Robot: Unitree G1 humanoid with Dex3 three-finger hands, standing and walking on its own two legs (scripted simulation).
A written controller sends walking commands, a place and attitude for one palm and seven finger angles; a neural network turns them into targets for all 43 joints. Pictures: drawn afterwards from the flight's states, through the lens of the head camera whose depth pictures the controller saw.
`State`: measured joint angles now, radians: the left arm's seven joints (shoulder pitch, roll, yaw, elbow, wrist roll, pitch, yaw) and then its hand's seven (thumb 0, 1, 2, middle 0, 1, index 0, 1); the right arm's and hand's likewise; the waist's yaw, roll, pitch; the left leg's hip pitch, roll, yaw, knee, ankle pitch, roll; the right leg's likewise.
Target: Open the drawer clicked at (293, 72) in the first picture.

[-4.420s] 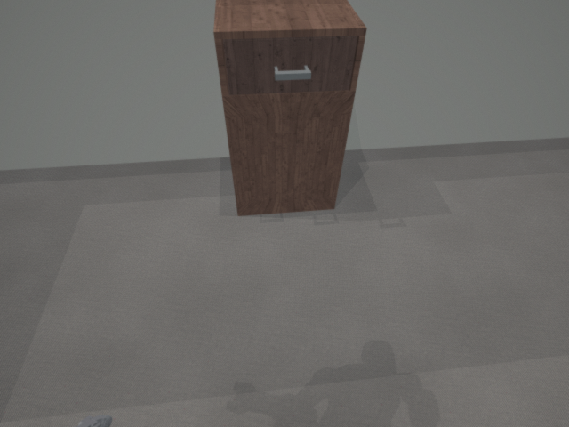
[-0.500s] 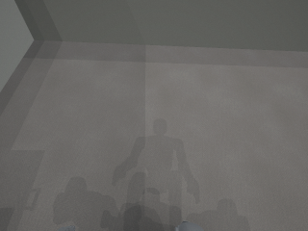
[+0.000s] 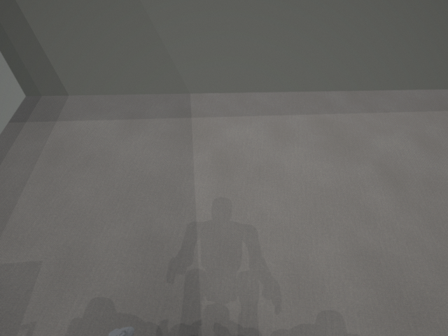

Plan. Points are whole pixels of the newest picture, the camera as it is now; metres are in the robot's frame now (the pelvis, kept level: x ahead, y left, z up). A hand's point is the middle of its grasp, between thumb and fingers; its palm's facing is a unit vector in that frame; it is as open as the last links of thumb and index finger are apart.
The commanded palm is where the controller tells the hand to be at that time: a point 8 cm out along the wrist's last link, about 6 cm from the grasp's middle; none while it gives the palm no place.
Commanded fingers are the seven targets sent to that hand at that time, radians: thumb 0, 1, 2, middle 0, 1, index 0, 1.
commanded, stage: turn to face it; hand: left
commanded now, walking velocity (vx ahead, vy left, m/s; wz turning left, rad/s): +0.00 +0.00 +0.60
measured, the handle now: out of the picture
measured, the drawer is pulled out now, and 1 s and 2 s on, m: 0.00 0.00 0.00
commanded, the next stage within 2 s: none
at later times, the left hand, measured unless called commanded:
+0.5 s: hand out of the picture -0.02 +0.17 -0.14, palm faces +0.31 -0.90 -0.30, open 7.4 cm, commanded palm none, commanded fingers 0.00 0.90 0.90 -0.20 -0.30 -0.20 -0.30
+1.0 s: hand out of the picture -0.14 +0.21 -0.16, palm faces +0.58 -0.77 -0.26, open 7.4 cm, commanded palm none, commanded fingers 0.00 0.90 0.90 -0.20 -0.30 -0.20 -0.30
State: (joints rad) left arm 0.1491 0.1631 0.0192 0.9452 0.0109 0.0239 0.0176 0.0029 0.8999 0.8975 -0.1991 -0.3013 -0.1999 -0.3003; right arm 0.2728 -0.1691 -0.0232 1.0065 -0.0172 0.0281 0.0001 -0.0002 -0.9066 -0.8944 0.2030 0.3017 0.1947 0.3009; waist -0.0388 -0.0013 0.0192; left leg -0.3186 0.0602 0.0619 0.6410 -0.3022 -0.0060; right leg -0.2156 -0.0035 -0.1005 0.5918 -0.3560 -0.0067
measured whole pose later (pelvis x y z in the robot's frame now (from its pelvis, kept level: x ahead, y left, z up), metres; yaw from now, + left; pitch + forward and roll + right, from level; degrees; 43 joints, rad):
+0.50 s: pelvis -0.03 -0.05 +0.01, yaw +17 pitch -1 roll +1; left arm 0.23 0.20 0.05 0.91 0.02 0.03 0.03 0.00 0.90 0.90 -0.20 -0.30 -0.20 -0.30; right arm 0.20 -0.28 -0.10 0.94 -0.03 0.08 0.03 0.00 -0.91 -0.89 0.20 0.30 0.20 0.30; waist -0.01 0.05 0.04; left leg -0.56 -0.02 -0.03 1.07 -0.39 -0.04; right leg -0.22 -0.06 -0.10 0.54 -0.30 0.00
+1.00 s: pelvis -0.07 -0.02 +0.01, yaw +34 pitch +1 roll -1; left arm 0.21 0.28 0.08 0.92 0.02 0.07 0.01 0.01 0.91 0.90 -0.19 -0.30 -0.19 -0.30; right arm 0.15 -0.21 -0.04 0.89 -0.02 0.03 0.01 0.00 -0.90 -0.89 0.21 0.30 0.20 0.30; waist 0.02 -0.03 0.08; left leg -0.27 -0.02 0.00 0.50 -0.24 0.04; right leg -0.50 -0.10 -0.03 1.07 -0.39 0.10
